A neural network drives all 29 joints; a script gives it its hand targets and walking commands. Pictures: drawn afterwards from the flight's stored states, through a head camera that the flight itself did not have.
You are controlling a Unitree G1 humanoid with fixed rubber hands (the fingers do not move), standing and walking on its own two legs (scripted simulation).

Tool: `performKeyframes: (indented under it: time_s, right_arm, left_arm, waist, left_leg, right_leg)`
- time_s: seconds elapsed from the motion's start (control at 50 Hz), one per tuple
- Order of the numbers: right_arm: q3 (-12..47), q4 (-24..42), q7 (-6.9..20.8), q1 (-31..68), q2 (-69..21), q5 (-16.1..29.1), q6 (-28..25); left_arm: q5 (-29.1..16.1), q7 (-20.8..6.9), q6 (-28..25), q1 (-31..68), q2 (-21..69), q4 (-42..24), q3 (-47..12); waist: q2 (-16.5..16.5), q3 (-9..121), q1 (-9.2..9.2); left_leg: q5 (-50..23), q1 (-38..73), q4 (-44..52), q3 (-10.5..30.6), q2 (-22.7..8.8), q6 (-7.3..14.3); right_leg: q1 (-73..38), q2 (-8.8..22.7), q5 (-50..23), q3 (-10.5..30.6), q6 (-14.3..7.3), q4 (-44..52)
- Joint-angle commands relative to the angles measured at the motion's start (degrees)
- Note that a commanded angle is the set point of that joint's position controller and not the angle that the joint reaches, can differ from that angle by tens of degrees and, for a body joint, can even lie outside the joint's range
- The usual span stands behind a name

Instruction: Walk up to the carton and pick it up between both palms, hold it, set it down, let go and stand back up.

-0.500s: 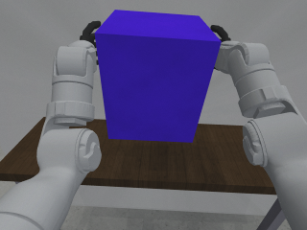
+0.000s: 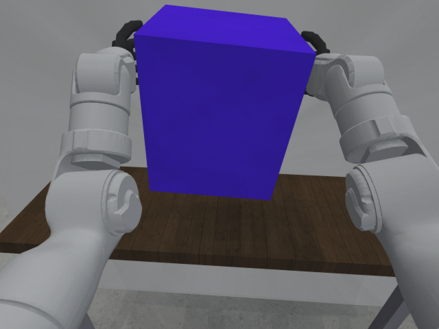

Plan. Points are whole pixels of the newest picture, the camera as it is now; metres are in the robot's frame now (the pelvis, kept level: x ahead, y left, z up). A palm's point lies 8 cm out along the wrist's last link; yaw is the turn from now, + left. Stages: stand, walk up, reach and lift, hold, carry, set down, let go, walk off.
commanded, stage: hold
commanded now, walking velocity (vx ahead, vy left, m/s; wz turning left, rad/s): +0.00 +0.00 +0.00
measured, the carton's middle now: (218, 103) +0.37 +0.00 +0.30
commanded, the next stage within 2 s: none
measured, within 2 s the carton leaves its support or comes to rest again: neither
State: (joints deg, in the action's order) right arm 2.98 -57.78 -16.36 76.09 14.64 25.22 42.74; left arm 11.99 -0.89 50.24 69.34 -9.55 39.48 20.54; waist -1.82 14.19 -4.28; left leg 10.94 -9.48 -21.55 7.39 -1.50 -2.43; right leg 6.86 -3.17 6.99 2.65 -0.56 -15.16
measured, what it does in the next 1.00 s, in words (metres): stands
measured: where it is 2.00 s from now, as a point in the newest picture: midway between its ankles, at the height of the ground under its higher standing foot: outside the picture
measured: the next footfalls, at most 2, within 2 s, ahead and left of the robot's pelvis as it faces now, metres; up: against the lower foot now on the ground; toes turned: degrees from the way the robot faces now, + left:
none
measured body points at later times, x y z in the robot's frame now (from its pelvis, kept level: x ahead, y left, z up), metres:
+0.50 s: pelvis +0.01 +0.01 +0.00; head -0.10 +0.02 +0.44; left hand +0.39 +0.15 +0.35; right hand +0.38 -0.16 +0.35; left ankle +0.01 +0.14 -0.75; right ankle +0.01 -0.12 -0.75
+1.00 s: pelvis +0.00 +0.00 +0.00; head -0.10 +0.01 +0.44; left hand +0.39 +0.14 +0.36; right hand +0.37 -0.17 +0.36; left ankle +0.01 +0.14 -0.75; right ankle +0.01 -0.12 -0.75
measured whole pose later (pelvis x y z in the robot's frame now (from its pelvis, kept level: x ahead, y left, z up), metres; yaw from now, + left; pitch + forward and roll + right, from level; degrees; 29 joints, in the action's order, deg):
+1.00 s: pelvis +0.00 +0.00 +0.00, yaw +0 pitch -2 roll -2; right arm 3.6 -57.7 -16.6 76.4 14.8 25.3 43.0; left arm 12.5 -1.2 50.1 68.6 -8.9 38.7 21.6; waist -2.0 13.9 -4.5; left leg 11.2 -8.9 -21.6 7.3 -1.7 -2.5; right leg 6.1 -3.4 7.1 2.8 -0.7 -14.9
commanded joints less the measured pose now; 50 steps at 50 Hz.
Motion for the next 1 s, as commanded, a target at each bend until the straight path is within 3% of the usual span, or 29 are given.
performKeyframes:
  time_s: [0.0, 0.02, 0.06, 0.12, 0.18, 0.2, 0.26, 0.32, 0.36, 0.42, 0.52, 0.6, 0.62, 0.64, 0.76, 0.84, 0.94, 0.98]
  right_arm:
    - [1.4, 18.9, 8.5, 44.7, -33.4, 10.0, -2.8]
    - [1.5, 19.5, 8.6, 45.1, -33.2, 10.2, -3.0]
    - [1.3, 18.1, 8.7, 44.1, -32.6, 10.0, -2.6]
    - [2.7, 21.9, 8.0, 44.0, -32.8, 11.2, -2.8]
    - [4.8, 21.8, 7.8, 42.4, -33.6, 12.6, -2.1]
    - [5.7, 22.4, 7.8, 42.4, -34.3, 13.1, -2.0]
    - [3.3, 19.7, 8.3, 40.9, -32.0, 12.2, -1.7]
    - [4.2, 21.0, 8.4, 40.9, -32.3, 12.9, -1.7]
    - [5.2, 24.3, 8.2, 41.5, -32.7, 13.4, -2.1]
    - [6.2, 24.9, 8.3, 41.3, -33.0, 14.0, -1.9]
    - [4.5, 21.9, 9.5, 41.8, -33.2, 11.8, -1.7]
    - [4.4, 25.2, 9.3, 43.6, -33.8, 11.7, -2.5]
    - [3.8, 22.3, 9.3, 43.0, -33.9, 11.3, -2.0]
    - [4.3, 22.9, 9.5, 43.5, -34.5, 11.6, -2.2]
    - [1.9, 17.6, 9.8, 43.2, -33.9, 9.6, -2.1]
    - [2.0, 17.6, 9.3, 45.3, -35.2, 9.6, -2.6]
    - [3.6, 20.5, 8.2, 44.4, -34.6, 11.1, -2.7]
    - [3.4, 19.7, 8.0, 43.5, -34.2, 11.2, -2.6]
  left_arm:
    - [-10.8, -8.8, -3.5, 39.7, 32.1, -6.2, -13.1]
    - [-10.9, -8.9, -3.5, 39.9, 32.7, -6.6, -13.4]
    - [-10.6, -8.8, -3.6, 40.5, 32.8, -7.5, -13.6]
    - [-10.9, -8.9, -3.1, 38.5, 33.2, -9.9, -14.8]
    - [-10.2, -8.7, -2.9, 38.3, 31.6, -12.5, -13.9]
    - [-10.1, -8.6, -2.8, 38.6, 31.1, -13.4, -14.0]
    - [-9.6, -8.8, -1.9, 37.6, 32.4, -11.9, -14.9]
    - [-9.7, -8.8, -1.7, 37.6, 32.5, -14.0, -15.2]
    - [-10.7, -8.7, -1.8, 38.0, 33.4, -16.4, -17.0]
    - [-10.6, -8.1, -1.5, 37.6, 33.0, -18.0, -16.8]
    - [-10.4, -7.9, -1.6, 38.3, 32.9, -14.1, -16.1]
    - [-11.7, -7.6, -1.9, 38.5, 34.6, -14.7, -17.7]
    - [-11.4, -7.4, -2.1, 39.4, 34.3, -14.0, -17.0]
    - [-11.6, -7.5, -2.2, 39.3, 33.9, -13.8, -16.3]
    - [-10.0, -8.5, -2.6, 39.7, 31.9, -8.6, -13.4]
    - [-9.8, -8.9, -3.2, 40.8, 30.9, -6.5, -11.4]
    - [-9.3, -9.3, -3.1, 37.5, 29.3, -5.6, -10.5]
    - [-9.1, -9.4, -3.1, 38.3, 29.4, -7.0, -10.8]
  waist:
    - [0.0, 14.6, -1.94]
    - [-1.1, 14.2, -1.34]
    - [-1.6, 13.7, -2.13]
    - [-2.6, 16.7, -2.29]
    - [0.1, 16.7, -1.62]
    - [-0.2, 17.3, -0.97]
    - [-2.7, 12.4, -1.69]
    - [-2.2, 13.2, -1.12]
    - [-2.9, 16.9, -1.89]
    - [-2.2, 17.6, -0.95]
    - [0.1, 13.9, -0.58]
    - [-1.3, 17.4, -0.92]
    - [-1.1, 15.3, -1.24]
    - [-0.6, 15.9, -0.51]
    - [0.1, 12.9, -0.58]
    - [1.4, 14.0, 0.16]
    - [2.9, 15.3, 0.21]
    - [1.9, 15.2, 0.21]
  left_leg:
    - [-6.7, 1.5, 2.6, -3.3, 3.2, -0.3]
    - [-7.4, 0.9, 2.7, -3.2, 2.9, -0.4]
    - [-8.2, 1.4, 2.7, -3.2, 2.9, -0.9]
    - [-12.0, 3.4, 1.2, -3.0, 3.3, -1.5]
    - [-14.7, 4.8, 0.8, -3.1, 3.6, -1.2]
    - [-15.0, 4.8, 0.8, -3.3, 3.7, -1.1]
    - [-12.9, 3.3, 2.0, -3.1, 2.7, -1.7]
    - [-15.7, 4.0, 1.2, -3.2, 2.7, -1.8]
    - [-17.3, 5.6, 0.3, -3.1, 3.0, -2.2]
    - [-17.6, 5.9, 0.3, -3.3, 3.1, -2.0]
    - [-10.8, 2.4, 2.7, -3.2, 2.2, -0.7]
    - [-11.4, 3.1, 1.7, -3.3, 2.5, -0.9]
    - [-10.4, 2.6, 2.1, -3.3, 2.6, -0.9]
    - [-10.5, 2.5, 2.1, -3.3, 2.6, -0.5]
    - [-4.0, -0.1, 3.6, -3.6, 2.8, 0.3]
    - [-4.8, 0.5, 2.8, -3.8, 3.4, 0.8]
    - [-10.2, 3.9, 1.2, -3.8, 4.0, 0.8]
    - [-10.3, 4.0, 1.4, -3.7, 3.7, 0.3]
  right_leg:
    - [-7.2, -0.9, -6.8, 0.1, 1.3, 1.8]
    - [-7.9, -1.1, -6.9, -0.1, 1.1, 1.5]
    - [-8.5, -1.0, -7.5, 0.0, 0.9, 1.4]
    - [-9.9, -1.1, -12.1, -0.2, 1.2, 0.9]
    - [-11.1, -1.5, -14.9, -0.3, 2.1, 0.4]
    - [-11.0, -1.4, -15.0, -0.4, 2.3, 0.3]
    - [-8.9, -1.5, -10.7, -0.4, 1.0, 1.0]
    - [-9.4, -1.7, -12.6, -0.3, 1.1, 0.7]
    - [-10.7, -1.9, -15.3, -0.2, 1.2, 0.2]
    - [-10.7, -2.0, -15.2, -0.4, 1.4, 0.1]
    - [-8.7, -2.1, -8.7, -0.4, 0.9, 0.7]
    - [-9.2, -1.9, -9.9, -0.1, 0.8, 0.6]
    - [-8.3, -1.9, -9.0, -0.1, 0.9, 0.8]
    - [-8.7, -1.8, -9.1, -0.1, 1.0, 0.7]
    - [-7.3, -0.8, -3.8, 0.5, 1.1, 1.5]
    - [-6.9, -0.2, -5.0, 0.7, 1.7, 1.8]
    - [-8.2, -0.2, -11.8, 0.5, 2.7, 1.7]
    - [-8.0, -0.4, -10.7, 0.2, 2.5, 1.5]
